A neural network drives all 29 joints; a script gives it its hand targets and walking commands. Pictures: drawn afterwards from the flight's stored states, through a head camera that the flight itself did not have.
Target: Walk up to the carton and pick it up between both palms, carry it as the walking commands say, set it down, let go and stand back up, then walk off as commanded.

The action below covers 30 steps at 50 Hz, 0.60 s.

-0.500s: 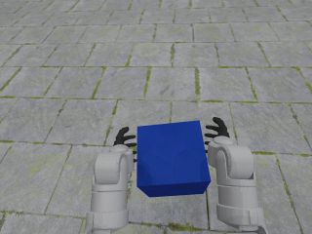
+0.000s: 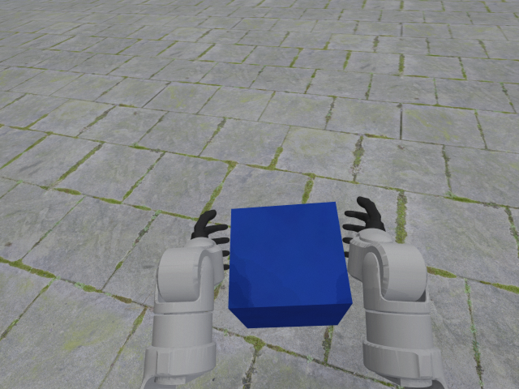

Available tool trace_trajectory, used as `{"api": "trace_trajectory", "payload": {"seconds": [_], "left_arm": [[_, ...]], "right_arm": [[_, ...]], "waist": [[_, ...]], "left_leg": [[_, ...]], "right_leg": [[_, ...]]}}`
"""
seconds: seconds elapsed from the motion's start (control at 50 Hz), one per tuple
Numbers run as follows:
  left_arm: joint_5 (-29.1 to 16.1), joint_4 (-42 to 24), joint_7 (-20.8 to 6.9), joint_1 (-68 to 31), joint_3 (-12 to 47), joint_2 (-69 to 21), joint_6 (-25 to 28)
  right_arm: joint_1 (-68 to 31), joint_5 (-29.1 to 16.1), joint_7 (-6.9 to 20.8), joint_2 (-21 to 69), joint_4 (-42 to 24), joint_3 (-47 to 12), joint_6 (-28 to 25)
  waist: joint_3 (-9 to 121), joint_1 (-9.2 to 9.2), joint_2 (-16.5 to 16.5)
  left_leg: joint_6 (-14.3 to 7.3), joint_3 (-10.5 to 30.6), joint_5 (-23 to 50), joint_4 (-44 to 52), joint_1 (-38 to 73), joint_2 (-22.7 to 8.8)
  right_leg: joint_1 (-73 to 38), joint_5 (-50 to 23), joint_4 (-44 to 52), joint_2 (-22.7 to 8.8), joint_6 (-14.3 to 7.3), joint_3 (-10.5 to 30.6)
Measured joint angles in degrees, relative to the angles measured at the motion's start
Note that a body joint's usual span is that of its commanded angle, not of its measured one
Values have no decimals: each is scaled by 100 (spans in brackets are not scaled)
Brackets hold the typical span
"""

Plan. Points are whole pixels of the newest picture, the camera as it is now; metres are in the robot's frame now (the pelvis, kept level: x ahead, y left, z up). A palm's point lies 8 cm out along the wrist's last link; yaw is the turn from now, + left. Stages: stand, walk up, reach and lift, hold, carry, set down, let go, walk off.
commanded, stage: carry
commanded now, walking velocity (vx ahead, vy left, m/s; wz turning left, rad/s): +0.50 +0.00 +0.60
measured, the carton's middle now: (287, 270) +0.34 -0.02 +0.00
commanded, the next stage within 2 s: none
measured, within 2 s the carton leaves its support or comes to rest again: neither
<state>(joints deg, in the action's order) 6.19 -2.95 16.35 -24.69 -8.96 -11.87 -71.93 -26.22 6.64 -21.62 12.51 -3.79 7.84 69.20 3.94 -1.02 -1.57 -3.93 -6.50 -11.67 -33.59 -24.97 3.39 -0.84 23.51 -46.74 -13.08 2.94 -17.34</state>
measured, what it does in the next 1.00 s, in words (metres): walks ahead, turning left: right foot, then left foot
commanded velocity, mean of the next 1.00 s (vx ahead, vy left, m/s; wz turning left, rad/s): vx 0.41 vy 0.00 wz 0.49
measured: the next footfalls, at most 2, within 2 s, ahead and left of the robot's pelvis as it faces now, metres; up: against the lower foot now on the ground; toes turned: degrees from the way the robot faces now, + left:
right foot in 0.28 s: +0.32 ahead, -0.10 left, +0.00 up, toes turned +5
left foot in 0.74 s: +0.53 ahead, +0.24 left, +0.00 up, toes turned +27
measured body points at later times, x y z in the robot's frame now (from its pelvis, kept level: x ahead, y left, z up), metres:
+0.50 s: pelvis +0.31 +0.00 +0.04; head +0.34 -0.03 +0.49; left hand +0.56 +0.23 +0.13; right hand +0.66 +0.01 +0.13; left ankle +0.23 +0.15 -0.63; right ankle +0.28 -0.10 -0.71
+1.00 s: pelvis +0.57 +0.16 +0.02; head +0.61 +0.18 +0.47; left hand +0.76 +0.44 +0.06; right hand +0.91 +0.24 +0.08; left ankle +0.49 +0.22 -0.71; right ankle +0.68 +0.10 -0.70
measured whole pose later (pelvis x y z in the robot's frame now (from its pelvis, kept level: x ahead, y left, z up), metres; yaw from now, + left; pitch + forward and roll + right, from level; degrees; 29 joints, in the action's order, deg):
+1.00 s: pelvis +0.57 +0.16 +0.02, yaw +34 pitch +4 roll +0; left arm 6.2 -4.0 17.0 -22.4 -8.2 -11.0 -71.3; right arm -26.8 6.7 -20.7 12.8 -0.9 7.2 67.9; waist -1.5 -0.8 0.5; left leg -4.2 4.8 -17.6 -30.3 -15.8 5.5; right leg 27.5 19.5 -36.8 -3.1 4.0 -6.4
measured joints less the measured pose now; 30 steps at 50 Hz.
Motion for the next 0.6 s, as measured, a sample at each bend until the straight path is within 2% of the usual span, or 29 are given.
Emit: {"api": "trace_trajectory", "payload": {"seconds": [0.02,0.04,0.08,0.12,0.2,0.26,0.28,0.3,0.34,0.38,0.48,0.54,0.6], "left_arm": [[1,0,3,4,-10,5,37],[1,-2,7,14,-34,7,66],[1,-5,27,58,-88,26,69],[0,-9,27,144,-97,58,67],[-1,-12,29,166,-43,63,73],[0,-13,30,167,49,64,102],[-1,-12,29,168,62,62,104],[-2,-13,29,162,124,56,112],[-2,-12,29,80,267,24,135],[0,-10,30,42,263,9,156],[1,-62,30,33,154,7,158],[1,-84,23,29,93,4,144],[0,-84,15,29,65,2,87]], "right_arm": [[-14,0,10,5,33,0,-51],[-48,0,2,19,77,1,-82],[-127,-1,-10,54,234,-1,-103],[-168,0,-10,72,395,-20,-115],[-128,1,-2,55,384,-28,-119],[-30,1,65,18,247,-28,-119],[-7,1,85,9,225,-28,-117],[46,2,95,-17,148,-28,-116],[197,2,99,-83,-163,-30,-103],[206,1,100,-86,-268,-30,-89],[86,1,71,-34,-241,-29,-66],[44,0,68,-15,-200,-29,-65],[38,0,68,-14,-157,-29,-43]], "waist": [[-19,-1,-120],[-70,5,-150],[-184,21,-89],[-248,29,-60],[-365,30,91],[-280,32,192],[-184,31,195],[-93,33,226],[-30,40,206],[32,38,102],[100,33,40],[32,32,40],[-17,29,44]], "left_leg": [[-22,71,-225,-116,2,90],[-31,192,-161,-125,18,134],[-31,475,-159,-42,154,152],[-31,695,-281,135,359,201],[-19,1107,-601,258,792,230],[58,1420,-931,261,1139,231],[88,1469,-1054,230,1223,233],[92,1467,-1143,55,1215,209],[93,1326,-1234,-892,873,192],[94,1049,-1269,-1780,422,180],[93,596,-1027,-2035,-462,-53],[93,467,-542,-2017,-953,-221],[93,309,169,-1548,-1165,-360]], "right_leg": [[412,181,-818,60,-1,340],[868,373,-1504,265,-1,658],[1649,460,-1982,636,1,950],[2264,503,-1567,737,1,1041],[2950,354,-35,805,1,1110],[3001,-532,1070,855,1,1115],[2909,-1121,1384,859,-17,1098],[2803,-1571,1479,857,-131,1012],[2520,-1301,1541,754,-366,753],[2193,-964,1735,553,-419,557],[1264,-730,2359,176,-277,147],[730,-499,2527,107,-174,4],[219,-252,2673,133,-55,-50]]}}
